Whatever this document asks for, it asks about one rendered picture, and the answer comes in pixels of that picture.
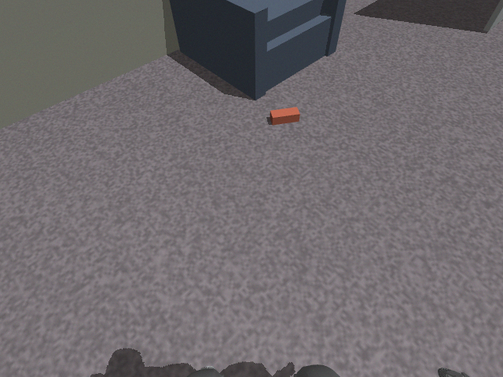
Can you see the armchair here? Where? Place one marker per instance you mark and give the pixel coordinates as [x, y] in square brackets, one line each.
[256, 44]

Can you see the carton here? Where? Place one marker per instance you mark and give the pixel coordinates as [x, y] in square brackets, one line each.
[286, 115]

